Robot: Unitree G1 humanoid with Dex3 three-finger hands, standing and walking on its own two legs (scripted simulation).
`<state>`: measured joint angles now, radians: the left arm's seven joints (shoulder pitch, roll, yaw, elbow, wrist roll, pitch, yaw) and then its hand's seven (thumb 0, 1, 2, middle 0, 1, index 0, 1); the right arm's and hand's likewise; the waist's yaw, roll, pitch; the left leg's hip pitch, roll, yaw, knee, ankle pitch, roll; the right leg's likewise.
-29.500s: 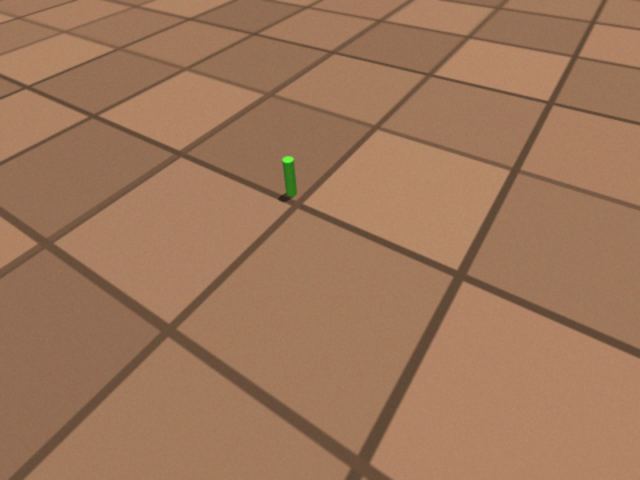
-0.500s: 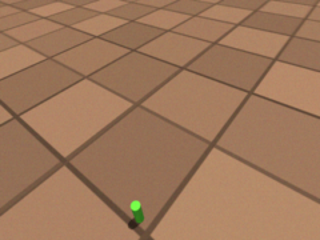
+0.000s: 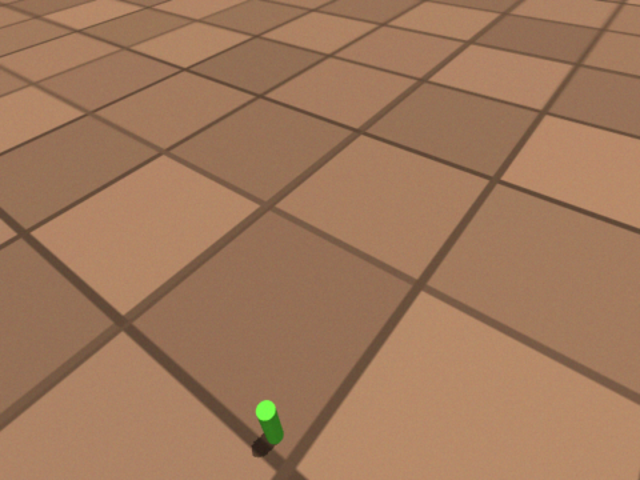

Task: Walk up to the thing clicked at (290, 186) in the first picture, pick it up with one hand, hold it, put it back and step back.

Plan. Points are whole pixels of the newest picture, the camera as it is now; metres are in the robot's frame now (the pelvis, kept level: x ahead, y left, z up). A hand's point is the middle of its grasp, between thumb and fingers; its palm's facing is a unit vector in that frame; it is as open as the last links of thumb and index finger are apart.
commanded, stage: stand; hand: left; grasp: from the side
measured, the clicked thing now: (270, 423) +0.43 +0.21 -0.68
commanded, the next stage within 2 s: step back in 0.90 s
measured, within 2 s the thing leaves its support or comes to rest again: neither
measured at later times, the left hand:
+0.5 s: hand out of the picture +0.08 +0.25 -0.16, palm faces -0.01 -0.94 -0.34, open 7.4 cm
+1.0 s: hand out of the picture +0.09 +0.26 -0.16, palm faces +0.02 -0.94 -0.35, open 7.4 cm
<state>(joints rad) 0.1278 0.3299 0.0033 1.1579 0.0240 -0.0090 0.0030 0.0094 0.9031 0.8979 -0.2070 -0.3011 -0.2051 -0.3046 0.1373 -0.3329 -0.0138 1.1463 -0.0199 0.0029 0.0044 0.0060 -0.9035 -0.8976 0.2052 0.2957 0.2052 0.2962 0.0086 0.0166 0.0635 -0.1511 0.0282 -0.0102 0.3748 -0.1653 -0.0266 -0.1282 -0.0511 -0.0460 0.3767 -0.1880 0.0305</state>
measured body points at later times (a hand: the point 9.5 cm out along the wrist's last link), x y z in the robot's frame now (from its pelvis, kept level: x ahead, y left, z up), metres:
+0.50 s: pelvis +0.02 +0.00 +0.00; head +0.02 +0.00 +0.45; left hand +0.09 +0.30 -0.13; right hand +0.09 -0.30 -0.14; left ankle +0.03 +0.14 -0.74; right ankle +0.01 -0.14 -0.74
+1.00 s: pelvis +0.01 +0.00 +0.00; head +0.04 +0.00 +0.44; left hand +0.09 +0.31 -0.13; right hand +0.10 -0.30 -0.14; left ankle +0.03 +0.14 -0.74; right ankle +0.01 -0.14 -0.74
